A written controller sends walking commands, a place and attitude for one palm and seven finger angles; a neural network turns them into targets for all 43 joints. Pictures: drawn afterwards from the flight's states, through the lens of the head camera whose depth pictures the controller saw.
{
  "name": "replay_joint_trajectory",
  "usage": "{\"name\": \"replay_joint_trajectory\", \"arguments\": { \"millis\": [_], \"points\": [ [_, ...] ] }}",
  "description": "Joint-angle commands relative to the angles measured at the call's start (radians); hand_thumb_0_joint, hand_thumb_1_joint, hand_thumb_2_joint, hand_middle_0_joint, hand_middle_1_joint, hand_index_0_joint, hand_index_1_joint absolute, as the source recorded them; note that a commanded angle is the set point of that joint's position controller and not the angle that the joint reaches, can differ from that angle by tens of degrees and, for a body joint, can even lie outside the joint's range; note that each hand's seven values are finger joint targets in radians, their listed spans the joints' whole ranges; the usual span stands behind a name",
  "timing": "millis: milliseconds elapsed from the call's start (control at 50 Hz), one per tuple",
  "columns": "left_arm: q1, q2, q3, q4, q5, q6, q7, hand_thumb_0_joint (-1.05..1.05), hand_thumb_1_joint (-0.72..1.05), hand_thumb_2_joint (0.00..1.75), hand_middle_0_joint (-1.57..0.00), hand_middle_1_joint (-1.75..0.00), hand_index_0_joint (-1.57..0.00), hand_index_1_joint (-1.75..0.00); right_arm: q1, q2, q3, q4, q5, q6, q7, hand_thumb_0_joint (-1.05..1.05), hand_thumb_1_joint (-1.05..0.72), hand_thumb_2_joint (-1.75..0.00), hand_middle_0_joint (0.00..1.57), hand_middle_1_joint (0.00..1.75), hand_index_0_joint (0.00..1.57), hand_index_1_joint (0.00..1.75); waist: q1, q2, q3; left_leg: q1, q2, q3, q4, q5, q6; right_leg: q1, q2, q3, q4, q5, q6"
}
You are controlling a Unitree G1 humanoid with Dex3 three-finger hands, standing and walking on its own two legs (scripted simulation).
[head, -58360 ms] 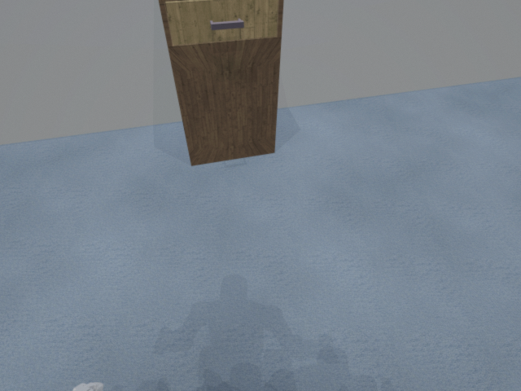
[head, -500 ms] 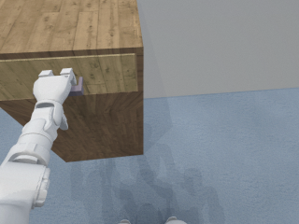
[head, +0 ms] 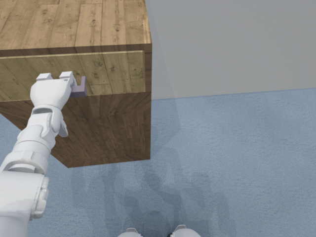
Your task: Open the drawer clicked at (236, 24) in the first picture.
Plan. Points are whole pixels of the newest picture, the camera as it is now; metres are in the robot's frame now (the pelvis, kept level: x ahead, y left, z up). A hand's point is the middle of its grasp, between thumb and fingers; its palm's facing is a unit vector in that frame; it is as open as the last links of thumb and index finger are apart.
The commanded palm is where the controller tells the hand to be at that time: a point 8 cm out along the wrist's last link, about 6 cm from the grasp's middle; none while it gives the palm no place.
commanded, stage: close the thumb around the handle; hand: left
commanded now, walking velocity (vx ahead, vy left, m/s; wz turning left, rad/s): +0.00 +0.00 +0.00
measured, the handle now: (61, 86) +0.51 +0.26 +0.04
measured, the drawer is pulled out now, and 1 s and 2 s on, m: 0.00 0.01 0.12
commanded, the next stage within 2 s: pull the drawer open in 0.68 s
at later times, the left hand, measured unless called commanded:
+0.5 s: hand (60, 104) +0.46 +0.26 +0.02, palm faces -0.04 -0.03 -1.00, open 7.2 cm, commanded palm +0.44 +0.25 +0.07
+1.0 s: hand (59, 107) +0.46 +0.26 +0.01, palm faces -0.04 -0.05 -1.00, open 5.3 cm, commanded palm +0.41 +0.25 +0.07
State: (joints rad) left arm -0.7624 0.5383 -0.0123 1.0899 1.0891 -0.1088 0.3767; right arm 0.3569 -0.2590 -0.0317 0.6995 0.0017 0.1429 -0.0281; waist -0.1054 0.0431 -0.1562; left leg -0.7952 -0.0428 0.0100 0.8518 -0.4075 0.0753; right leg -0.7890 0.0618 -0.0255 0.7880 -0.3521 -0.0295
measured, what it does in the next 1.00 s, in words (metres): stands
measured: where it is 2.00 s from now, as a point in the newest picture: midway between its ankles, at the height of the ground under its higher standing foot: outside the picture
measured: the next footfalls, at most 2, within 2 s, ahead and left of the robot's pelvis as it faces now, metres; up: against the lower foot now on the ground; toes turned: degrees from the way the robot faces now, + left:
none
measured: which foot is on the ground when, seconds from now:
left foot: down 0.00-1.00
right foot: down 0.00-1.00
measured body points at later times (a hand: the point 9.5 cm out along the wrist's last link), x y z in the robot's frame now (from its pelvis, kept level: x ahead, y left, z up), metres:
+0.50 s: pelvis +0.01 +0.01 +0.00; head +0.10 +0.01 +0.44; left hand +0.46 +0.26 +0.07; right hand +0.03 -0.27 -0.12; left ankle -0.01 +0.07 -0.70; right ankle +0.00 -0.11 -0.70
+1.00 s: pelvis +0.02 +0.00 +0.01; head +0.11 +0.01 +0.45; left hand +0.45 +0.26 +0.07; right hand +0.06 -0.27 -0.12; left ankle -0.01 +0.07 -0.70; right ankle +0.00 -0.11 -0.70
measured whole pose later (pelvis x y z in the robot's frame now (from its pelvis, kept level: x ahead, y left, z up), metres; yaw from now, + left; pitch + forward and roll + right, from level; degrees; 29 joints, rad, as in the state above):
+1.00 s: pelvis +0.02 +0.00 +0.01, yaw -2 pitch +19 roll -2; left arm -0.56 0.51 0.03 0.88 1.06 -0.09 0.35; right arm 0.33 -0.25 -0.06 0.67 0.00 0.17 -0.01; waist -0.08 0.05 -0.17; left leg -0.71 -0.03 0.04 0.80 -0.43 0.08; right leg -0.71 0.08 0.01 0.74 -0.36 -0.02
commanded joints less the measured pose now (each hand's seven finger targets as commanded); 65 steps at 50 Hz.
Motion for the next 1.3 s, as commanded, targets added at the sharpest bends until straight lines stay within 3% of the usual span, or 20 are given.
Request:
{"name": "replay_joint_trajectory", "arguments": {
  "millis": [0,60,80,140,220,260,380,420,460,540,580,700,760,840,880,900,1000,1040,1120,1280],
  "points": [
    [-0.400,0.288,0.085,-0.156,-0.013,0.029,0.013,0.00,-0.39,0.35,-0.31,-1.21,-0.31,-1.21,0.113,-0.175,-0.056,-0.072,-0.004,-0.010,-0.012,0.00,-0.90,-0.90,0.20,0.30,0.20,0.30,-0.003,0.033,-0.371,0.284,0.026,-0.047,-0.102,0.350,-0.029,0.178,0.005,0.021,-0.096,0.218,-0.015],
    [-0.381,0.279,0.077,-0.145,-0.017,0.023,0.006,0.00,-0.22,0.42,-0.32,-1.23,-0.32,-1.23,0.106,-0.173,-0.052,-0.075,-0.004,-0.008,-0.013,0.00,-0.90,-0.90,0.20,0.30,0.20,0.30,-0.003,0.040,-0.334,0.268,0.026,-0.042,-0.106,0.343,-0.028,0.174,0.004,0.023,-0.100,0.217,-0.016],
    [-0.374,0.297,0.090,-0.138,-0.017,0.023,0.004,0.00,-0.16,0.44,-0.32,-1.24,-0.32,-1.24,0.106,-0.176,-0.050,-0.078,-0.001,-0.007,-0.015,0.00,-0.90,-0.90,0.20,0.30,0.20,0.30,0.000,0.009,-0.327,0.248,0.026,-0.044,-0.109,0.323,-0.025,0.183,0.003,0.022,-0.099,0.207,-0.015],
    [-0.401,0.303,0.094,-0.193,-0.006,0.002,0.008,0.00,0.00,0.52,-0.34,-1.25,-0.34,-1.25,0.105,-0.174,-0.054,-0.085,-0.005,-0.010,-0.015,0.00,-0.90,-0.90,0.20,0.30,0.20,0.30,0.008,0.066,-0.377,0.298,0.030,-0.051,-0.105,0.367,-0.033,0.171,0.003,0.019,-0.085,0.220,-0.018],
    [-0.373,0.242,0.072,-0.184,-0.012,0.004,0.018,0.00,0.23,0.61,-0.35,-1.28,-0.35,-1.28,0.103,-0.169,-0.060,-0.085,-0.010,-0.010,-0.009,0.00,-0.90,-0.90,0.20,0.30,0.20,0.30,-0.002,0.043,-0.363,0.332,0.039,-0.065,-0.092,0.418,-0.042,0.131,0.010,0.008,-0.081,0.225,-0.019],
    [-0.406,0.217,0.048,-0.212,-0.006,0.002,0.023,0.00,0.34,0.66,-0.36,-1.29,-0.36,-1.29,0.106,-0.169,-0.064,-0.083,-0.010,-0.012,-0.006,0.00,-0.90,-0.90,0.20,0.30,0.20,0.30,-0.006,0.072,-0.372,0.360,0.044,-0.074,-0.091,0.428,-0.051,0.105,0.011,0.003,-0.075,0.213,-0.020],
    [-0.388,0.207,0.051,-0.227,-0.006,0.019,0.025,0.00,0.68,0.80,-0.38,-1.33,-0.38,-1.33,0.104,-0.168,-0.069,-0.075,-0.013,-0.005,0.000,0.00,-0.90,-0.90,0.20,0.30,0.20,0.30,0.001,0.079,-0.394,0.395,0.049,-0.077,-0.084,0.508,-0.062,0.115,0.013,0.000,-0.073,0.251,-0.021],
    [-0.383,0.219,0.066,-0.227,-0.011,0.021,0.022,0.00,0.79,0.85,-0.39,-1.34,-0.39,-1.34,0.102,-0.170,-0.068,-0.074,-0.015,-0.002,0.000,0.00,-0.90,-0.90,0.20,0.30,0.20,0.30,0.001,0.047,-0.405,0.382,0.046,-0.069,-0.083,0.509,-0.053,0.149,0.013,0.005,-0.077,0.274,-0.020],
    [-0.357,0.214,0.058,-0.209,-0.009,0.028,0.017,0.00,0.90,0.90,-0.40,-1.35,-0.40,-1.35,0.098,-0.167,-0.066,-0.076,-0.011,0.001,-0.001,0.00,-0.90,-0.90,0.20,0.30,0.20,0.30,0.005,0.049,-0.373,0.360,0.041,-0.061,-0.090,0.482,-0.049,0.157,0.013,0.009,-0.084,0.273,-0.019],
    [-0.310,0.270,0.102,-0.227,-0.010,0.017,0.006,0.00,0.90,0.90,-0.40,-1.35,-0.40,-1.35,0.091,-0.166,-0.062,-0.083,-0.010,0.007,-0.006,0.00,-0.90,-0.90,0.20,0.30,0.20,0.30,0.032,0.046,-0.398,0.336,0.035,-0.048,-0.095,0.496,-0.041,0.219,0.008,0.021,-0.079,0.320,-0.020],
    [-0.306,0.229,0.069,-0.218,-0.010,0.015,0.001,0.00,0.90,0.90,-0.40,-1.35,-0.40,-1.35,0.084,-0.162,-0.062,-0.087,-0.006,0.008,-0.006,0.00,-0.90,-0.90,0.20,0.30,0.20,0.30,0.017,0.034,-0.339,0.317,0.036,-0.045,-0.101,0.464,-0.040,0.196,0.009,0.018,-0.089,0.297,-0.019],
    [-0.275,0.263,0.109,-0.257,-0.018,-0.003,0.003,0.00,0.90,0.90,-0.40,-1.35,-0.40,-1.35,0.082,-0.162,-0.068,-0.093,-0.009,0.006,-0.007,0.00,-0.90,-0.90,0.20,0.30,0.20,0.30,0.035,0.044,-0.403,0.347,0.037,-0.039,-0.089,0.525,-0.040,0.227,0.009,0.026,-0.076,0.346,-0.018],
    [-0.272,0.231,0.091,-0.281,-0.016,-0.010,0.006,0.00,0.90,0.90,-0.40,-1.35,-0.40,-1.35,0.081,-0.159,-0.071,-0.094,-0.011,0.007,-0.004,0.00,-0.90,-0.90,0.20,0.30,0.20,0.30,0.032,0.054,-0.403,0.372,0.044,-0.049,-0.084,0.576,-0.048,0.208,0.010,0.021,-0.072,0.354,-0.017],
    [-0.148,0.212,0.107,-0.316,-0.027,-0.011,0.008,0.00,0.90,0.90,-0.40,-1.35,-0.40,-1.35,0.064,-0.154,-0.076,-0.107,-0.010,0.009,0.004,0.00,-0.90,-0.90,0.20,0.30,0.20,0.30,0.065,0.061,-0.442,0.404,0.048,-0.046,-0.086,0.635,-0.052,0.243,0.010,0.023,-0.071,0.381,-0.017],
    [-0.115,0.177,0.090,-0.354,-0.039,-0.011,0.006,0.00,0.90,0.90,-0.40,-1.35,-0.40,-1.35,0.055,-0.150,-0.081,-0.112,-0.008,0.008,0.008,0.00,-0.90,-0.90,0.20,0.30,0.20,0.30,0.067,0.057,-0.428,0.412,0.053,-0.044,-0.090,0.655,-0.053,0.252,0.010,0.022,-0.078,0.395,-0.016],
    [-0.078,0.211,0.123,-0.368,-0.038,-0.009,0.007,0.00,0.90,0.90,-0.40,-1.35,-0.40,-1.35,0.049,-0.153,-0.079,-0.113,-0.007,0.010,0.007,0.00,-0.90,-0.90,0.20,0.30,0.20,0.30,0.081,0.042,-0.434,0.408,0.054,-0.044,-0.093,0.674,-0.053,0.274,0.010,0.025,-0.076,0.412,-0.017],
    [0.044,0.171,0.110,-0.467,-0.051,0.015,0.006,0.00,0.90,0.90,-0.40,-1.35,-0.40,-1.35,0.017,-0.149,-0.082,-0.130,0.000,0.012,0.015,0.00,-0.90,-0.90,0.20,0.30,0.20,0.30,0.087,0.035,-0.403,0.429,0.064,-0.049,-0.107,0.731,-0.056,0.295,0.008,0.025,-0.087,0.439,-0.015],
    [0.082,0.151,0.099,-0.540,-0.055,0.022,0.008,0.00,0.90,0.90,-0.40,-1.35,-0.40,-1.35,0.002,-0.146,-0.083,-0.141,0.000,0.009,0.019,0.00,-0.90,-0.90,0.20,0.30,0.20,0.30,0.096,0.075,-0.426,0.473,0.072,-0.060,-0.108,0.800,-0.065,0.293,0.005,0.024,-0.083,0.450,-0.015],
    [0.159,0.138,0.106,-0.595,-0.069,0.053,0.006,0.00,0.90,0.90,-0.40,-1.35,-0.40,-1.35,-0.024,-0.147,-0.082,-0.148,0.002,0.006,0.020,0.00,-0.90,-0.90,0.20,0.30,0.20,0.30,0.095,0.029,-0.383,0.466,0.074,-0.060,-0.119,0.789,-0.063,0.313,0.004,0.023,-0.097,0.447,-0.014],
    [0.235,0.090,0.074,-0.680,-0.062,0.100,0.000,0.00,0.90,0.90,-0.40,-1.35,-0.40,-1.35,-0.072,-0.136,-0.074,-0.165,0.003,-0.003,0.015,0.00,-0.90,-0.90,0.20,0.30,0.20,0.30,0.103,0.041,-0.348,0.501,0.076,-0.072,-0.132,0.780,-0.074,0.304,0.000,0.012,-0.097,0.416,-0.015]
  ]
}}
